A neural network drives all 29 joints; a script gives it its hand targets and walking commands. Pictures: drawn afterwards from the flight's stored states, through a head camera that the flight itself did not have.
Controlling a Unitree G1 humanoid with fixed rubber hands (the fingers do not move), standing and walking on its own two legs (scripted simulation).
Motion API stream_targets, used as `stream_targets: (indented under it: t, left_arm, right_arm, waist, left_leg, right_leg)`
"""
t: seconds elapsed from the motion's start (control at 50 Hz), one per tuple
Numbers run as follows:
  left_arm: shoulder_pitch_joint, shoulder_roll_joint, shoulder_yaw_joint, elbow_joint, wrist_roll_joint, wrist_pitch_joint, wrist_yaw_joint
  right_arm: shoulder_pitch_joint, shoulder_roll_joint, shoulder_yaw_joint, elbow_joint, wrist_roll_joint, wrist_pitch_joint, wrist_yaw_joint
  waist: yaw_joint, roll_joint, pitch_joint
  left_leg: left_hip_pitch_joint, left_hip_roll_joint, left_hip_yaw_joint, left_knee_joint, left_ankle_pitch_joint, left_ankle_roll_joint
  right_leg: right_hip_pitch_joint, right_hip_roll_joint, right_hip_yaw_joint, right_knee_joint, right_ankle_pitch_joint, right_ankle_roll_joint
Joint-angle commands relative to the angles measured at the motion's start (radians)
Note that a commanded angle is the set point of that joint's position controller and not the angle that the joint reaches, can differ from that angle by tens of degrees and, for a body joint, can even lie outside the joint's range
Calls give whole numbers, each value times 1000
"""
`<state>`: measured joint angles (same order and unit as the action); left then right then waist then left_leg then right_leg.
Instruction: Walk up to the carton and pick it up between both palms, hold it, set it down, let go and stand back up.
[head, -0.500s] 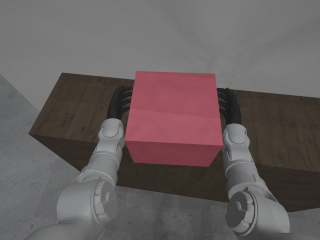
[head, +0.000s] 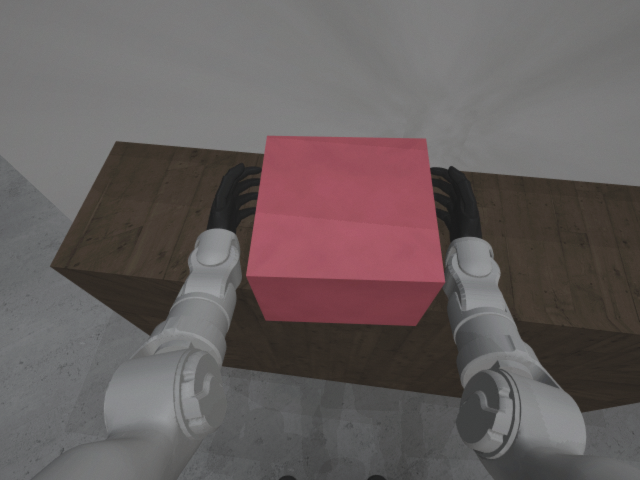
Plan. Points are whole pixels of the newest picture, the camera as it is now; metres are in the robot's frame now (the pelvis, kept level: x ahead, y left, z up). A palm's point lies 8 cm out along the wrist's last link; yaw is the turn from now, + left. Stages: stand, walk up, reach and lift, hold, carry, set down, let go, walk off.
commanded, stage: set down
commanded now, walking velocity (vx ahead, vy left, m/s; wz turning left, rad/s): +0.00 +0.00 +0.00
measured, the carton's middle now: (342, 232) +0.43 -0.04 -0.01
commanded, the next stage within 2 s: none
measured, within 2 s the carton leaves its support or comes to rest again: neither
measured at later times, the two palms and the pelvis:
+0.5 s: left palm (182, 210) +0.45 +0.17 +0.04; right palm (484, 211) +0.42 -0.22 +0.04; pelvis +0.00 +0.00 +0.00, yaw +0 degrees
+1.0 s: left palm (128, 164) +0.45 +0.20 +0.13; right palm (527, 168) +0.42 -0.23 +0.13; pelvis -0.01 +0.00 +0.00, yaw -1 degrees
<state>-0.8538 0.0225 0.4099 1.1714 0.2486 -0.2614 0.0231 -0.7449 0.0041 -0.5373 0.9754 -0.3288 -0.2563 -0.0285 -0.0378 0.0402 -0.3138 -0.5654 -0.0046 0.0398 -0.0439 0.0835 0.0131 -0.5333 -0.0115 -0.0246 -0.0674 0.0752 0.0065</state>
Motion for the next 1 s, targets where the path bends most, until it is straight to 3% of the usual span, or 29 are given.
stream_targets:
  t: [0.0, 0.08, 0.14, 0.26, 0.32, 0.46, 0.54, 0.58, 0.6, 0.64, 0.7, 0.76, 0.86, 0.92, 0.98]
  left_arm:
    - [-417, 83, -114, -91, -79, -20, 2]
    - [-431, 204, -176, -95, -207, -15, 39]
    - [-394, 240, -204, -64, -270, 0, 40]
    - [-330, 288, -272, -6, -363, 24, 4]
    - [-394, 309, -325, -57, -417, 14, -10]
    - [-379, 359, -398, -57, -514, 8, -41]
    - [-443, 443, -386, -89, -534, 23, -36]
    - [-424, 444, -388, -74, -538, 45, -37]
    - [-414, 448, -385, -51, -537, 57, -42]
    - [-422, 455, -406, -110, -543, 81, -40]
    - [-451, 477, -412, -225, -564, 130, -20]
    - [-456, 480, -417, -212, -573, 206, -19]
    - [-520, 509, -422, -140, -595, 294, -24]
    - [-554, 525, -420, -132, -603, 315, -24]
    - [-531, 527, -425, -148, -599, 336, -28]
  right_arm:
    - [-456, -2, 216, -52, 110, -6, 12]
    - [-479, -141, 315, -87, 266, 0, -52]
    - [-453, -182, 400, -48, 370, 3, -80]
    - [-415, -297, 482, 7, 497, 10, -92]
    - [-446, -305, 487, 5, 532, 7, -77]
    - [-454, -354, 508, 8, 582, 11, -41]
    - [-534, -370, 539, -37, 615, 35, -27]
    - [-521, -387, 541, -25, 616, 57, -25]
    - [-512, -387, 542, -28, 616, 68, -24]
    - [-509, -403, 545, -47, 639, 86, -22]
    - [-540, -462, 532, -108, 652, 120, -15]
    - [-563, -478, 522, -101, 643, 183, -9]
    - [-611, -451, 522, -65, 624, 281, -5]
    - [-637, -455, 527, -76, 606, 317, -14]
    - [-604, -445, 526, -60, 618, 340, -16]
  waist:
    - [11, -31, -588]
    - [1, -36, -686]
    - [4, -36, -694]
    - [-18, -13, -531]
    - [-31, 5, -532]
    - [-55, 16, -606]
    - [-25, -20, -630]
    - [-34, -21, -611]
    - [-25, -11, -597]
    - [-23, 40, -634]
    - [-25, 35, -699]
    - [-20, 36, -620]
    - [-16, -21, -389]
    - [-21, -33, -368]
    - [-17, 6, -399]
  left_leg:
    - [377, -31, 2, 178, 282, -32]
    - [355, -33, -7, 247, 347, -52]
    - [344, -32, -15, 295, 412, -70]
    - [347, -36, -28, 348, 355, -104]
    - [408, -27, -46, 384, 364, -108]
    - [434, -19, -66, 436, 459, -105]
    - [303, -30, -51, 399, 350, -77]
    - [289, -24, -55, 393, 326, -78]
    - [313, -26, -57, 392, 329, -78]
    - [424, -21, -57, 414, 385, -87]
    - [565, -11, -68, 443, 473, -100]
    - [592, -4, -77, 444, 394, -94]
    - [499, -7, -67, 410, 119, -64]
    - [511, -6, -69, 399, 99, -62]
    - [541, -6, -69, 397, 162, -71]
  right_leg:
    - [297, 30, 13, 157, 204, -9]
    - [344, 29, 35, 243, 336, -7]
    - [376, 31, 52, 292, 445, -3]
    - [312, 45, 54, 306, 372, 12]
    - [202, 50, 44, 292, 276, 12]
    - [220, 48, 48, 312, 339, 27]
    - [332, 27, 63, 357, 397, 45]
    - [349, 26, 69, 364, 383, 43]
    - [327, 31, 64, 355, 340, 48]
    - [258, 32, 62, 329, 294, 40]
    - [193, 51, 43, 315, 278, 35]
    - [152, 59, 37, 294, 161, 29]
    - [135, 44, 32, 289, 0, 46]
    - [143, 43, 28, 286, -12, 47]
    - [196, 40, 38, 284, 41, 39]
